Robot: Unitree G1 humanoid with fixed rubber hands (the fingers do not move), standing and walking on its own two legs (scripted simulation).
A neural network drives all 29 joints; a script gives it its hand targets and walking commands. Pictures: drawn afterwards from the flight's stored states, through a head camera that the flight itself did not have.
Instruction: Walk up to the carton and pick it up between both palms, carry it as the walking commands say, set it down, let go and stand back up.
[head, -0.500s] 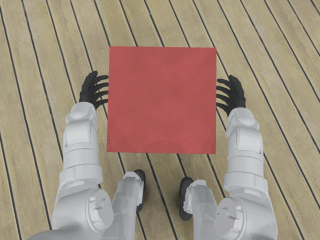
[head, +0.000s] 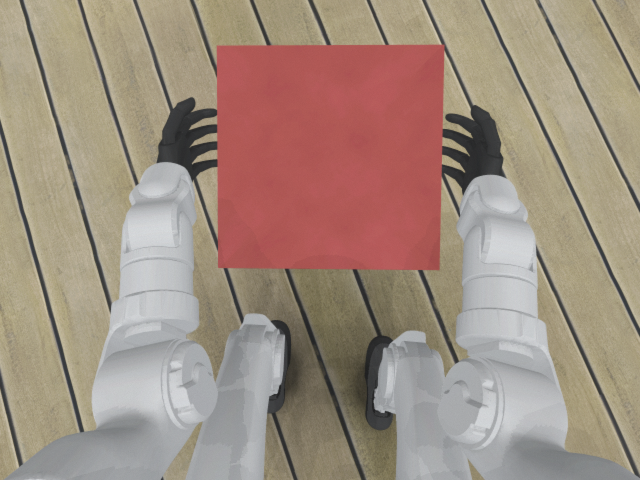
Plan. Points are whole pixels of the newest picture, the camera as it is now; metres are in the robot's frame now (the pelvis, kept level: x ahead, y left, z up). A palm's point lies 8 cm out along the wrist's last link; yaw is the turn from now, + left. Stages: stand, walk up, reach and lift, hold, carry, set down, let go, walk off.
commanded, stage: set down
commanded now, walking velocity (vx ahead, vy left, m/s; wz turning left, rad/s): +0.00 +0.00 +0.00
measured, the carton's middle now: (328, 168) +0.49 +0.04 -0.17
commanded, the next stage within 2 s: none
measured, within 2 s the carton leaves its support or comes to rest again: neither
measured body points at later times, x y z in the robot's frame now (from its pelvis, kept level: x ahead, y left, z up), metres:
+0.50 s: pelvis -0.01 +0.00 -0.07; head +0.29 +0.03 +0.26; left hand +0.48 +0.23 -0.18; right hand +0.50 -0.13 -0.17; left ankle +0.10 +0.12 -0.54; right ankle +0.09 -0.13 -0.54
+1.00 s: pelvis -0.02 +0.00 -0.14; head +0.31 +0.04 +0.16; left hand +0.50 +0.23 -0.27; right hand +0.52 -0.12 -0.26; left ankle +0.10 +0.12 -0.54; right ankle +0.09 -0.13 -0.54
